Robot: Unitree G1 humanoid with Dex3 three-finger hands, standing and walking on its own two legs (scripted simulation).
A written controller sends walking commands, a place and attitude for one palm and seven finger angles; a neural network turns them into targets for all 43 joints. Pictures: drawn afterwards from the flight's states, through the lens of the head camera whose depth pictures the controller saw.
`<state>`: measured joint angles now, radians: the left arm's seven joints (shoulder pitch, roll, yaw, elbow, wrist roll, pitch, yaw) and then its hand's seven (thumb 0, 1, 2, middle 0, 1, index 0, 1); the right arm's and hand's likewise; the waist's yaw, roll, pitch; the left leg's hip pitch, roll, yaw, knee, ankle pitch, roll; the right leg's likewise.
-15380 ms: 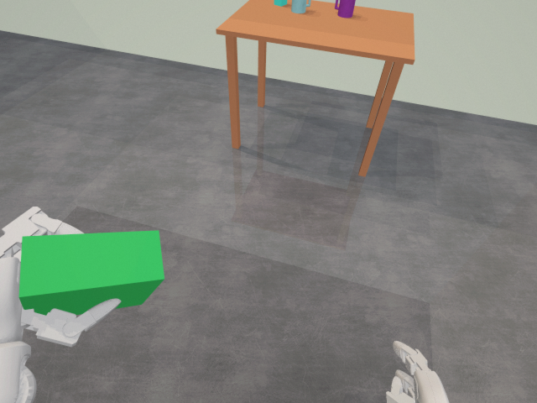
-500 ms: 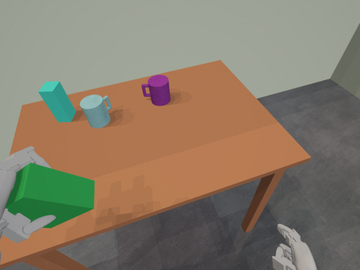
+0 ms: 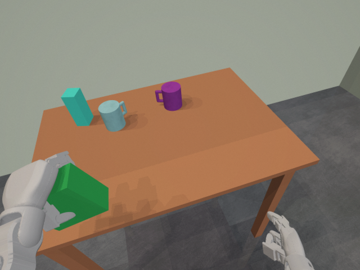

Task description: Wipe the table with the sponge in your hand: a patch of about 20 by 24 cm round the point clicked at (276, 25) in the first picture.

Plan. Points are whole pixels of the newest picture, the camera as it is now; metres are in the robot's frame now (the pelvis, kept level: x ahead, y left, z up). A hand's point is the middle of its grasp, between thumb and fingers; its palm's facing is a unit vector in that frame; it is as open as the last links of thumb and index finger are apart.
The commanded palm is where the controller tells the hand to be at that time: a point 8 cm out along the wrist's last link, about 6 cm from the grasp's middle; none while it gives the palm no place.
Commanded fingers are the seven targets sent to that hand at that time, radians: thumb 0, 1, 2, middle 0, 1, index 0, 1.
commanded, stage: turn the palm down, sponge in hand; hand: left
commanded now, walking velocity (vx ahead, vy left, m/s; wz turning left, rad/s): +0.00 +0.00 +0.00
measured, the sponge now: (71, 202) +0.21 +0.27 +0.06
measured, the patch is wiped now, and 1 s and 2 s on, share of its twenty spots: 0.00 0.00 0.00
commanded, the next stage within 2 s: move the sponge above the wiping area in 0.82 s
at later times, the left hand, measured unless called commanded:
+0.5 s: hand (59, 186) +0.23 +0.29 +0.10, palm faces +0.05 -0.09 -0.99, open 9.8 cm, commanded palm +0.19 +0.29 +0.17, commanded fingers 0.00 0.10 1.30 -1.20 -1.60 -1.20 -1.60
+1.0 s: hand (63, 183) +0.24 +0.29 +0.10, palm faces +0.04 -0.10 -0.99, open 9.8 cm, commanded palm +0.21 +0.29 +0.17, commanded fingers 0.00 0.10 1.30 -1.20 -1.60 -1.20 -1.60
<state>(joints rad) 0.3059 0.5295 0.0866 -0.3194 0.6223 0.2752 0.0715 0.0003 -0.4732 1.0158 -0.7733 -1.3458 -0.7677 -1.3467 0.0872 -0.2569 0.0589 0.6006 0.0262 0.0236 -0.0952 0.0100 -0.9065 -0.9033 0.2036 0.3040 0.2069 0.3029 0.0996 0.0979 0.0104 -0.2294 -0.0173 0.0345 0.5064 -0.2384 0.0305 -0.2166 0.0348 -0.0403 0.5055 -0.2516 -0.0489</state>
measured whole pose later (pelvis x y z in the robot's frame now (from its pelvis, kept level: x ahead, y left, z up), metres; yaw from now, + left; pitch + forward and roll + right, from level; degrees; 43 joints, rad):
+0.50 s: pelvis +0.00 +0.01 +0.01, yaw +0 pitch -4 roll +0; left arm 0.16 0.49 -0.05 -0.19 0.87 0.38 0.03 0.00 -0.47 1.02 -0.77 -1.35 -0.77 -1.35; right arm 0.00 -0.27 0.05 0.67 0.02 0.05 -0.04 0.01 -0.91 -0.90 0.20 0.30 0.21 0.30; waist 0.13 0.11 0.03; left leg -0.13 -0.03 0.04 0.38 -0.18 0.04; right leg -0.12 0.03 -0.03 0.39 -0.20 -0.04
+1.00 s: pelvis +0.01 +0.00 +0.01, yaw +0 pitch -3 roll +0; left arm 0.15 0.49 -0.05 -0.18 0.88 0.39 0.02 0.00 -0.47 1.02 -0.77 -1.34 -0.77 -1.35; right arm 0.00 -0.27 0.04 0.67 0.03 0.05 -0.04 0.01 -0.91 -0.90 0.20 0.30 0.21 0.30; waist 0.13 0.11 0.03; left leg -0.13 -0.02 0.04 0.38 -0.19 0.03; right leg -0.12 0.03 -0.03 0.39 -0.21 -0.05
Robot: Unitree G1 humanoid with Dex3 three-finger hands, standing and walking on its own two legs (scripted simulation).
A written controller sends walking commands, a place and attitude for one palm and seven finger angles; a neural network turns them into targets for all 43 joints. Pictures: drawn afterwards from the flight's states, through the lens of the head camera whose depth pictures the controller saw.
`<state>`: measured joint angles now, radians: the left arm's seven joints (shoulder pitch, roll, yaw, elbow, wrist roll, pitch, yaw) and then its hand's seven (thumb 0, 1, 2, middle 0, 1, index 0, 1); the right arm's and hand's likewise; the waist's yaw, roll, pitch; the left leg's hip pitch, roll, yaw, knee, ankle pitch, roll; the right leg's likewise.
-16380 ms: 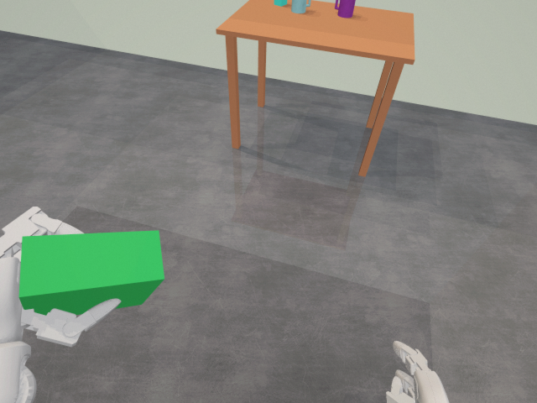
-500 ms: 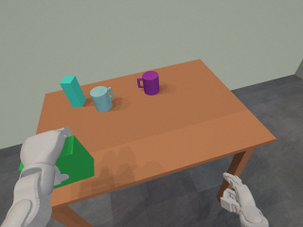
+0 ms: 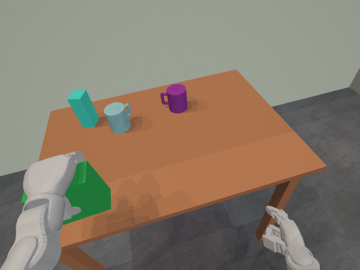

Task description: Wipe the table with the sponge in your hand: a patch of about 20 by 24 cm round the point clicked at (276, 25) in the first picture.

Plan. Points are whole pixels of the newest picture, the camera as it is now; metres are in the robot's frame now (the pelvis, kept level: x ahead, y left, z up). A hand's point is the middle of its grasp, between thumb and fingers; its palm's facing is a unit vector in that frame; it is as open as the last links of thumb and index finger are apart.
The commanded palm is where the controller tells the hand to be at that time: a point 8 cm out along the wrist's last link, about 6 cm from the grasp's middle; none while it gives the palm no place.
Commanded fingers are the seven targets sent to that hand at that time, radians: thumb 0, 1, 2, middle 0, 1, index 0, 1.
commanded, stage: move the sponge above the wiping area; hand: left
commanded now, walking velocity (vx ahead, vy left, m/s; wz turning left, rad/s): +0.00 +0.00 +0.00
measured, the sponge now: (76, 199) +0.22 +0.29 +0.04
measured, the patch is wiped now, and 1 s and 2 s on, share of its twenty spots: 0.00 0.00 0.00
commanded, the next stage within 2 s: none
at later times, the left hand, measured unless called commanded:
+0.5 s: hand (74, 189) +0.23 +0.28 +0.08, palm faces +0.03 -0.10 -0.99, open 9.8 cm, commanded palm +0.20 +0.28 +0.14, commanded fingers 0.00 0.10 1.30 -1.20 -1.60 -1.20 -1.60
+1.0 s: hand (78, 190) +0.24 +0.28 +0.06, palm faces +0.01 -0.10 -1.00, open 9.8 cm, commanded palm +0.21 +0.28 +0.13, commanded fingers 0.00 0.10 1.30 -1.20 -1.60 -1.20 -1.60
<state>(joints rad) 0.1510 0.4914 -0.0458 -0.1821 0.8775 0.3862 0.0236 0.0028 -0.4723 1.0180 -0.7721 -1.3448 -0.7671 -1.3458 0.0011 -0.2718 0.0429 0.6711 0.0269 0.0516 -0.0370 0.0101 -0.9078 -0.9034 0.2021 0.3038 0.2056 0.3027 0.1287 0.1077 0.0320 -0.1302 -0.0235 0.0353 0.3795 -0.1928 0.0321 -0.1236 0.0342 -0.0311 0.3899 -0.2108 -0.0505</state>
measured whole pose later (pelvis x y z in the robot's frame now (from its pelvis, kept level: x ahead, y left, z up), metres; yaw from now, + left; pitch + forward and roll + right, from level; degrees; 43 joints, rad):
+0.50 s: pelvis +0.00 +0.00 +0.00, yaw +0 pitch -3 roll +0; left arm 0.11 0.45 -0.08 -0.10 0.91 0.35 0.07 0.00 -0.47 1.02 -0.77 -1.34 -0.77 -1.35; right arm 0.01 -0.26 0.03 0.69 0.03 0.03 -0.04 0.01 -0.91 -0.90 0.20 0.30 0.21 0.30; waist 0.13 0.10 0.02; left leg -0.15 -0.03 0.04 0.39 -0.19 0.04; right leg -0.14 0.03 -0.03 0.40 -0.21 -0.05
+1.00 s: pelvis +0.00 +0.00 +0.00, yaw +0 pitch -2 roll +0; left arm 0.11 0.44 -0.09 -0.03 0.92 0.33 0.10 0.00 -0.47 1.02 -0.77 -1.34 -0.77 -1.35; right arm 0.02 -0.26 0.02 0.69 0.03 0.04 -0.04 0.01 -0.91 -0.90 0.20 0.30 0.21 0.30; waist 0.12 0.09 0.01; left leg -0.17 -0.02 0.04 0.40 -0.20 0.03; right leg -0.16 0.03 -0.02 0.40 -0.21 -0.05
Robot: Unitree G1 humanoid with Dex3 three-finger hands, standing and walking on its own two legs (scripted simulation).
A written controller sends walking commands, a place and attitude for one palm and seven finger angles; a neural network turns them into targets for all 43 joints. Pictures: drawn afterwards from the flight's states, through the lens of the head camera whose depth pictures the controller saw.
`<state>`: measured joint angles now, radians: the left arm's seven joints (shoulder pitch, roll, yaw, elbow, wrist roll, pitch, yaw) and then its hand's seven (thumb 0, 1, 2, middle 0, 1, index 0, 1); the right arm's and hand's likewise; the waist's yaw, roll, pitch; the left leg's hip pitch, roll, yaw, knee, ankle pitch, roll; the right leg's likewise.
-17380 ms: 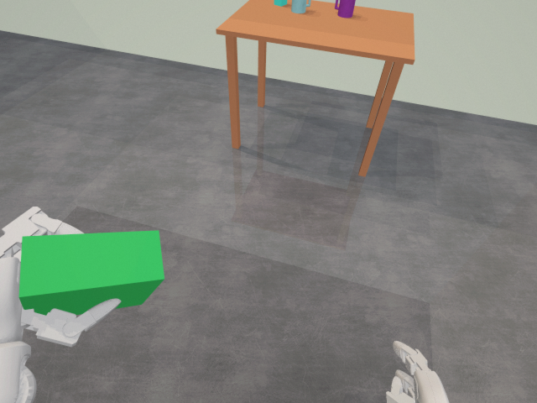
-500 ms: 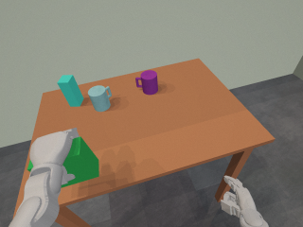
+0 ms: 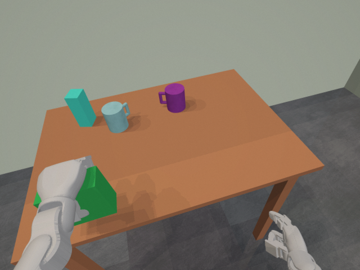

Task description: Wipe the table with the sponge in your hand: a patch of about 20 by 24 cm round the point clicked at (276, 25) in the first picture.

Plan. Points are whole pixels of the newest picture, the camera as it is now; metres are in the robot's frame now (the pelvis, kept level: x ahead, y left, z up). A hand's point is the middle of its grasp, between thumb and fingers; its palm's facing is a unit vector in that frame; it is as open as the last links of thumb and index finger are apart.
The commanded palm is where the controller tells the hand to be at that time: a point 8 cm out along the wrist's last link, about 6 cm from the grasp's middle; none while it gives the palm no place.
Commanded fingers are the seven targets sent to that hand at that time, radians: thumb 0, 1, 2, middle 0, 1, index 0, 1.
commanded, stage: move the sponge above the wiping area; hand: left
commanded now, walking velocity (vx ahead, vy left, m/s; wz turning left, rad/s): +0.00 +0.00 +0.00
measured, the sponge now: (84, 202) +0.23 +0.28 +0.01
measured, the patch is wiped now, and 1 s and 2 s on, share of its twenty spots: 0.00 0.00 0.00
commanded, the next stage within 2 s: lower the sponge onto the table in 1.32 s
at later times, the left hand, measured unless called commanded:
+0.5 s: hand (80, 191) +0.24 +0.28 +0.05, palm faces -0.01 -0.10 -1.00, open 9.8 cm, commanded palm +0.22 +0.28 +0.11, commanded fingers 0.00 0.10 1.30 -1.20 -1.60 -1.20 -1.60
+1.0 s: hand (79, 192) +0.24 +0.29 +0.04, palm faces -0.01 -0.10 -0.99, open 9.8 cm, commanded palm +0.21 +0.28 +0.11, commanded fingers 0.00 0.10 1.30 -1.20 -1.60 -1.20 -1.60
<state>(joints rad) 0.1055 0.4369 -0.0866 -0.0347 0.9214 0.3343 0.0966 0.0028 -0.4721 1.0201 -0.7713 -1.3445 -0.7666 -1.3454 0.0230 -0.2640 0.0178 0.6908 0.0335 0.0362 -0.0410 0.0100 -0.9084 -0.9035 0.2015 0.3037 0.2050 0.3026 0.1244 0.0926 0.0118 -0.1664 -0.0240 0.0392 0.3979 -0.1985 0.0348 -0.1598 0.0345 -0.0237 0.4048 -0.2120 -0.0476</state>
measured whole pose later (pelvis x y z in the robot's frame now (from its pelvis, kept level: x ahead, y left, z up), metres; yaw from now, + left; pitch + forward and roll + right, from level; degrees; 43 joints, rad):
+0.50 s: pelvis +0.00 +0.00 +0.00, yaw +0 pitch -1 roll +0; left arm 0.08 0.42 -0.09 0.05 0.93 0.31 0.13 0.00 -0.47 1.02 -0.77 -1.34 -0.77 -1.35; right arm 0.03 -0.26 0.01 0.70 0.04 0.03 -0.05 0.01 -0.91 -0.90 0.20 0.30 0.21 0.30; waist 0.12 0.09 0.00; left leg -0.19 -0.02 0.04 0.41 -0.21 0.03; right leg -0.18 0.04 -0.02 0.42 -0.22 -0.05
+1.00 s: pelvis +0.00 +0.00 +0.00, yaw +0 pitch -1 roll +0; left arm 0.08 0.41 -0.10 0.06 0.93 0.35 0.14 0.00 -0.47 1.02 -0.77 -1.34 -0.77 -1.35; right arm 0.03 -0.26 0.01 0.69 0.04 0.04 -0.04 0.01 -0.91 -0.90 0.20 0.30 0.21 0.30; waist 0.11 0.09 -0.01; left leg -0.19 -0.02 0.04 0.42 -0.21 0.03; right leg -0.18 0.04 -0.02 0.42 -0.22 -0.05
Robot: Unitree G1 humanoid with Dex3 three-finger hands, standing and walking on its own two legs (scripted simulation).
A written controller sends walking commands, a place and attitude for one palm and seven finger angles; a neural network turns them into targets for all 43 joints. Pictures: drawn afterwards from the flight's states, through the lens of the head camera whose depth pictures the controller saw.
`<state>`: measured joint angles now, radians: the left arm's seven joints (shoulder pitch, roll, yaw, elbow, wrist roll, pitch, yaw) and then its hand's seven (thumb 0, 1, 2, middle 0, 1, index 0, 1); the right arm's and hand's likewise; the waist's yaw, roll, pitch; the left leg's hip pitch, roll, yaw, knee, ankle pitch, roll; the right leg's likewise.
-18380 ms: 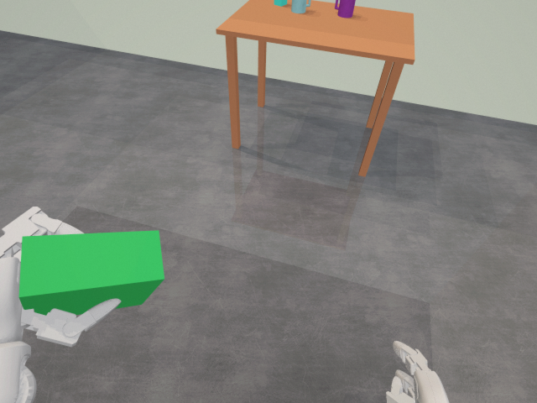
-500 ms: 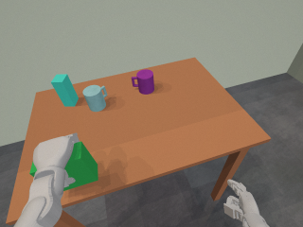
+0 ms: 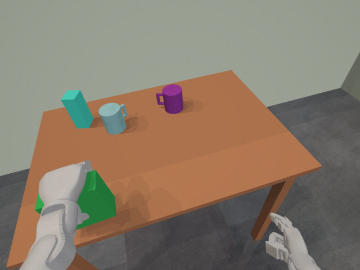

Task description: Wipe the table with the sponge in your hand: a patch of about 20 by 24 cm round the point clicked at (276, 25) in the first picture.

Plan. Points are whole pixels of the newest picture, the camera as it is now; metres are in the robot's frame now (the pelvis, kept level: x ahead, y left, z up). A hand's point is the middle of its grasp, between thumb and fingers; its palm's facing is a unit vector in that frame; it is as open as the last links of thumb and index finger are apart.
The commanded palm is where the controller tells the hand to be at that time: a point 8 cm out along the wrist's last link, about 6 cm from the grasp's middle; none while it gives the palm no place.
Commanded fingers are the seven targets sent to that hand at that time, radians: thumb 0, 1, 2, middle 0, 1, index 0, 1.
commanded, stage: move the sponge above the wiping area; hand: left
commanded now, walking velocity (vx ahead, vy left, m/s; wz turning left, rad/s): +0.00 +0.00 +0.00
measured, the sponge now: (84, 206) +0.23 +0.28 +0.00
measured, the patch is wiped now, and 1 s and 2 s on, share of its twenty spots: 0.00 0.00 0.00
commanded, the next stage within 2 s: lower the sponge onto the table in 0.32 s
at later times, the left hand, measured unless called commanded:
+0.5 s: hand (78, 192) +0.24 +0.28 +0.05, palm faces +0.00 -0.10 -1.00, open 9.8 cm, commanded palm +0.21 +0.28 +0.11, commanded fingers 0.00 0.10 1.30 -1.20 -1.60 -1.20 -1.60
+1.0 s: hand (79, 197) +0.24 +0.28 +0.04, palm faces -0.04 -0.11 -0.99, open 9.8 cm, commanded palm +0.22 +0.28 +0.10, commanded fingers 0.00 0.10 1.30 -1.20 -1.60 -1.20 -1.60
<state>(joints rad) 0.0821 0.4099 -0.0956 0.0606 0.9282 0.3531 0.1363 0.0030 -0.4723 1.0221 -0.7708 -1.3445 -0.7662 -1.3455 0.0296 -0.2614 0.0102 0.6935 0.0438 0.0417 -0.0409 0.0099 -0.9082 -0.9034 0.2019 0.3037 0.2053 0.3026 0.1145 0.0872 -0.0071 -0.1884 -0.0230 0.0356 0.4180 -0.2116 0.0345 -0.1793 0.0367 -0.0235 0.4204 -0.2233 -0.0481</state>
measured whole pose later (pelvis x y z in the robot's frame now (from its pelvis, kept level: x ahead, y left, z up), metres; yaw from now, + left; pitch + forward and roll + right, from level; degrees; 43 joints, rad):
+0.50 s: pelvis +0.00 +0.00 +0.00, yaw +0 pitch -2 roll +0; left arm 0.07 0.41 -0.10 0.05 0.93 0.33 0.12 0.00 -0.47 1.02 -0.77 -1.34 -0.77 -1.35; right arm 0.02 -0.25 0.02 0.70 0.04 0.04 -0.04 0.01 -0.91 -0.90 0.20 0.30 0.21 0.30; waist 0.11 0.09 0.00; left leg -0.18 -0.02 0.04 0.40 -0.20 0.03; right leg -0.17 0.04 -0.02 0.40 -0.21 -0.05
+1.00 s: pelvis +0.00 +0.00 +0.00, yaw +0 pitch -1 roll +0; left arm 0.07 0.40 -0.10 0.09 0.94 0.32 0.13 0.00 -0.47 1.02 -0.77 -1.34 -0.77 -1.35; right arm 0.03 -0.26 0.01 0.70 0.04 0.03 -0.05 0.01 -0.91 -0.90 0.20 0.30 0.21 0.30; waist 0.12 0.08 0.00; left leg -0.19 -0.02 0.03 0.41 -0.21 0.04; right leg -0.18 0.04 -0.02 0.41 -0.21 -0.05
